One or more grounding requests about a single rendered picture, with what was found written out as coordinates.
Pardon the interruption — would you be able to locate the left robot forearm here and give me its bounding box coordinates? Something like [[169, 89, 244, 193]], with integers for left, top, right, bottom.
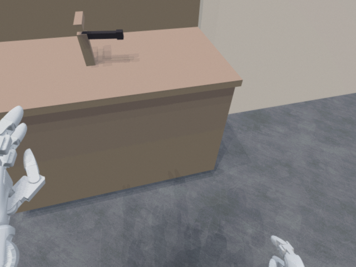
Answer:
[[0, 225, 19, 267]]

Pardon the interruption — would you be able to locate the tap lever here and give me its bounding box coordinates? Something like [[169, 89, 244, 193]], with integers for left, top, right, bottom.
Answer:
[[81, 29, 123, 39]]

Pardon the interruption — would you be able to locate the robot right hand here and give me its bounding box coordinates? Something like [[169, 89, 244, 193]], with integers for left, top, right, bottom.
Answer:
[[269, 235, 305, 267]]

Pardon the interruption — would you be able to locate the counter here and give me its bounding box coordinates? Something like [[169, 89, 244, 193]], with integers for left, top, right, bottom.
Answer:
[[0, 0, 243, 213]]

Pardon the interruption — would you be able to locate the robot left hand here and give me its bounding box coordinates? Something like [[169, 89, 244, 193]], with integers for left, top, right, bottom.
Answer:
[[0, 106, 45, 225]]

